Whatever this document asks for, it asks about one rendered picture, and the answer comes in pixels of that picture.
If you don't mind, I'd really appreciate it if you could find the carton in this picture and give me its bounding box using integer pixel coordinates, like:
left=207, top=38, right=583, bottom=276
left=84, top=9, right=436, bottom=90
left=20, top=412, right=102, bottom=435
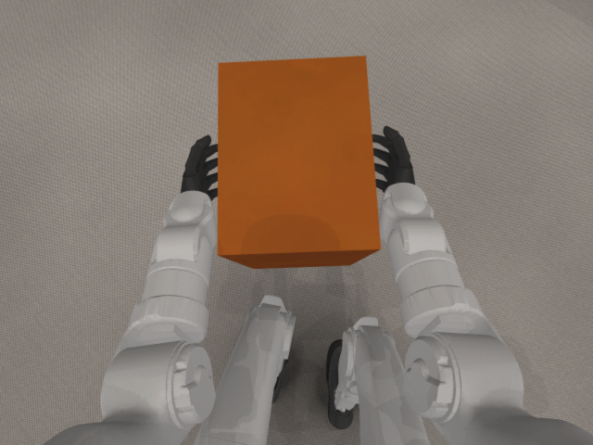
left=218, top=56, right=381, bottom=269

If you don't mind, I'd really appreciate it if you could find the robot left hand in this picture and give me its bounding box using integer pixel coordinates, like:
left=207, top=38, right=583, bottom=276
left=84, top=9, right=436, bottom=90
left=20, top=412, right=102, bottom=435
left=181, top=135, right=218, bottom=201

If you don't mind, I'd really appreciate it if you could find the right robot forearm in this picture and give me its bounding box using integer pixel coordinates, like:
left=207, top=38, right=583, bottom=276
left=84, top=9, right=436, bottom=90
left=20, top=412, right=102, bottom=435
left=379, top=183, right=524, bottom=385

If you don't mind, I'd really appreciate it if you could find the left robot thigh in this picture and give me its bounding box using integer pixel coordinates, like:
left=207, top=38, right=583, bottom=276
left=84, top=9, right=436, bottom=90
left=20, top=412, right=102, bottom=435
left=193, top=303, right=296, bottom=445

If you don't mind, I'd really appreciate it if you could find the right robot foot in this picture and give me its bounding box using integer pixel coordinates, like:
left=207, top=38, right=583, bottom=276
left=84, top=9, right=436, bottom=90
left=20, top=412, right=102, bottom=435
left=326, top=339, right=354, bottom=429

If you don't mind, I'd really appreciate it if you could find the robot right hand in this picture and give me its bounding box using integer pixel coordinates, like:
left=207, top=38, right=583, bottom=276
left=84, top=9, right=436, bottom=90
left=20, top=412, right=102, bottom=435
left=372, top=126, right=415, bottom=192

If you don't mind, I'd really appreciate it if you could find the left robot forearm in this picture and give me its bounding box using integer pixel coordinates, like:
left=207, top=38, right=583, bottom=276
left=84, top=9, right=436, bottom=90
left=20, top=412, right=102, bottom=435
left=101, top=191, right=218, bottom=414

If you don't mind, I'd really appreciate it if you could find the left robot upper arm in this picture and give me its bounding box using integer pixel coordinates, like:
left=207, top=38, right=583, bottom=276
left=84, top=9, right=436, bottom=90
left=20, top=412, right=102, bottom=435
left=43, top=340, right=216, bottom=445

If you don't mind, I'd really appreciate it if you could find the right robot upper arm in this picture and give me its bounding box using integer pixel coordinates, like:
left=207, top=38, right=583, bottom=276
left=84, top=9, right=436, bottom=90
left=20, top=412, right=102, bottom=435
left=403, top=332, right=593, bottom=445

